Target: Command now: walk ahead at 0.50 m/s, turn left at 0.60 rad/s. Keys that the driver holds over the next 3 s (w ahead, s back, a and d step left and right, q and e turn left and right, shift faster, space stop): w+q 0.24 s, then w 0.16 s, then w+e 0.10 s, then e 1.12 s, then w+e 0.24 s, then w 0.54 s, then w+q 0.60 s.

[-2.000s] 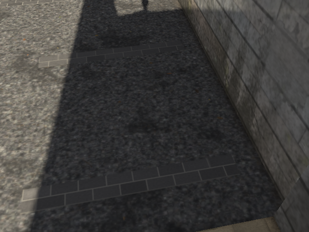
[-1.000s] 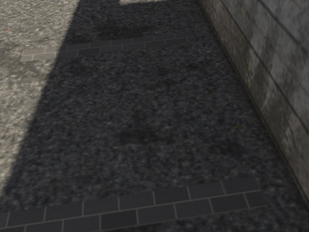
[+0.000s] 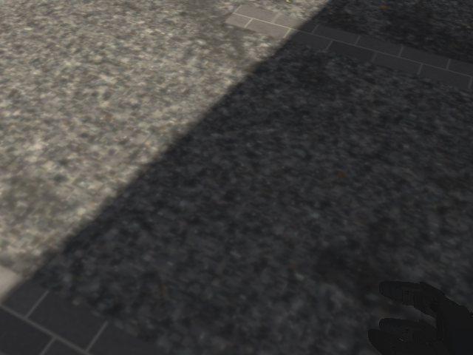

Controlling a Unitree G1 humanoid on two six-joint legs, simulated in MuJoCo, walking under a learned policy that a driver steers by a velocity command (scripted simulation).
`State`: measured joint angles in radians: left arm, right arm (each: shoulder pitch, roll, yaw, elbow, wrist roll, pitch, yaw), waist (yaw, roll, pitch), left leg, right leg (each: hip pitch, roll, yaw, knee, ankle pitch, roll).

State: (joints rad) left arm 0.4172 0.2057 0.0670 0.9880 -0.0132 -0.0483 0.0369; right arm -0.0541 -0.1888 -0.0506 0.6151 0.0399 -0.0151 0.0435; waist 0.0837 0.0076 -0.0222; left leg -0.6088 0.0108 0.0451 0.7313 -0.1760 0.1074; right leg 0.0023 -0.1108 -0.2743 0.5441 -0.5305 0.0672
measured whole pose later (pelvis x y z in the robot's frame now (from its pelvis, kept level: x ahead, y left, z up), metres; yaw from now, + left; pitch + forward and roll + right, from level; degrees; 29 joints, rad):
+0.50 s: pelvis +0.31 +0.03 +0.01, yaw +14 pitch +4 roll +0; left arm -0.03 0.22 0.05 0.67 0.01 -0.13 -0.03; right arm 0.39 -0.24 -0.08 0.81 0.02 -0.06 -0.01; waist -0.08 0.00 0.00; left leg -0.09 -0.11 -0.18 0.59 -0.46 0.09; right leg -0.51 0.05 -0.01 0.49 -0.04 -0.07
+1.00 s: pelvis +0.47 +0.08 +0.02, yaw -1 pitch +4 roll +0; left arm 0.23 0.29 0.10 0.68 -0.02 0.01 0.03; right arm 0.04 -0.23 -0.06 0.67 -0.02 -0.05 -0.03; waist 0.05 -0.03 0.01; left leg -0.42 -0.05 -0.08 0.49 -0.14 0.01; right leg -0.39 0.14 0.20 0.81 -0.52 -0.01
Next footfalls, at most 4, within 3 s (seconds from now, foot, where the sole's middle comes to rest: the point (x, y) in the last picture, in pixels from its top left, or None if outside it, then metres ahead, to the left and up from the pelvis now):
0.02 left None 0.16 0.09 -0.75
0.48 right None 0.49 -0.03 -0.75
0.94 left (196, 315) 0.59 0.19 -0.75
1.36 right None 0.47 -0.06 -0.75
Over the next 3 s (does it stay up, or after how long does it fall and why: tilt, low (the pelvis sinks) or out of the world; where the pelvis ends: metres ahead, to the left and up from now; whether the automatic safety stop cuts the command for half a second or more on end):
stays up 0.93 -0.26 0.03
